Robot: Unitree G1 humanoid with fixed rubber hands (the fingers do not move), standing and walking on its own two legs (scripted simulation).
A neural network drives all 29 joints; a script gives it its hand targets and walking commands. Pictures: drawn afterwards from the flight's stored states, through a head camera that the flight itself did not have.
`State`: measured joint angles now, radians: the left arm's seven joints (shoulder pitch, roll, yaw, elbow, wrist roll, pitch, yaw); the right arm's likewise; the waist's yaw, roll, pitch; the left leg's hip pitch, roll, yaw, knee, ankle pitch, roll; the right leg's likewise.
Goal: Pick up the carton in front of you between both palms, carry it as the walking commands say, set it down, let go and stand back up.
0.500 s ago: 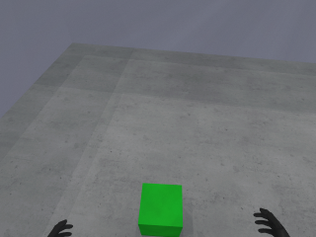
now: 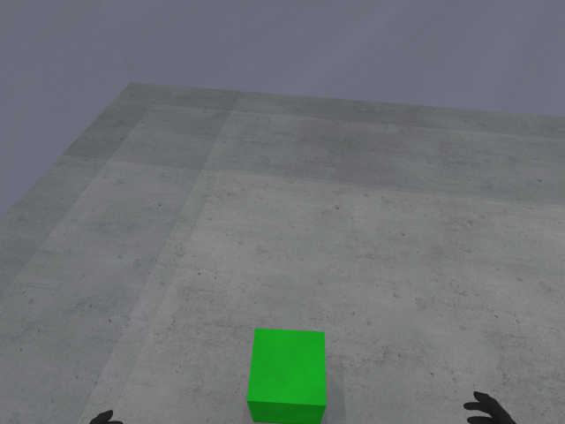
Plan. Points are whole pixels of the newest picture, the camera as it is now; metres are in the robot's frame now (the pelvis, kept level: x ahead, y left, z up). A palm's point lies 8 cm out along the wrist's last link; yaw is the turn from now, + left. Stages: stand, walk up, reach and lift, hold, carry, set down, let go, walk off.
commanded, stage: stand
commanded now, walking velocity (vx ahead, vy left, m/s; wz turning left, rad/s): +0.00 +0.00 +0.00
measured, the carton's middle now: (287, 378) +0.38 +0.00 -0.65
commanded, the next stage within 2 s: none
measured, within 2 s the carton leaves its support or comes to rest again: neither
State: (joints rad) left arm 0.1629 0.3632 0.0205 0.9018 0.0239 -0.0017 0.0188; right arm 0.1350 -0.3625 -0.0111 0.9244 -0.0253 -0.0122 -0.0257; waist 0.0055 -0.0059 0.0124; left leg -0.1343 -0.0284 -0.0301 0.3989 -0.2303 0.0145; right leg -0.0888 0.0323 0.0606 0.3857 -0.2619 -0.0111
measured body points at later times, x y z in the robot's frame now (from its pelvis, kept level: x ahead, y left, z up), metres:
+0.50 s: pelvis -0.01 +0.00 +0.00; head -0.02 +0.00 +0.45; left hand +0.09 +0.31 -0.11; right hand +0.10 -0.31 -0.11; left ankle -0.01 +0.11 -0.74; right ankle -0.03 -0.11 -0.74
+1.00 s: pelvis -0.01 +0.00 +0.00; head -0.01 +0.01 +0.45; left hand +0.08 +0.32 -0.11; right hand +0.09 -0.31 -0.11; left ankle -0.01 +0.11 -0.74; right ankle -0.03 -0.11 -0.74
